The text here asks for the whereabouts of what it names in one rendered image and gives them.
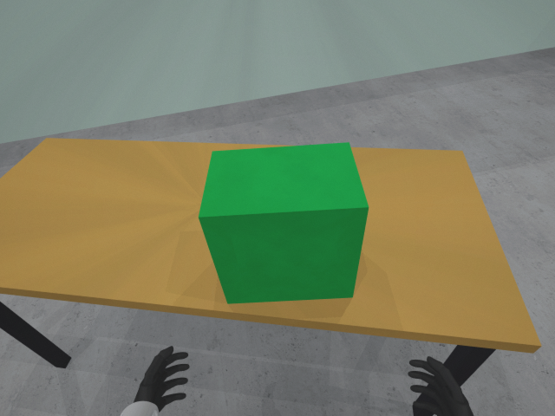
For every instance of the left robot hand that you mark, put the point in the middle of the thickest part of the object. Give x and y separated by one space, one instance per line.
153 385

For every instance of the right robot hand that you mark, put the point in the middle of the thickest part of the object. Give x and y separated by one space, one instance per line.
447 393

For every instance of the table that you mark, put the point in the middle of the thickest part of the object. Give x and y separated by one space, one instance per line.
116 223

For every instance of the carton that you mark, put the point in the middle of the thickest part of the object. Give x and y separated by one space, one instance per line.
284 223

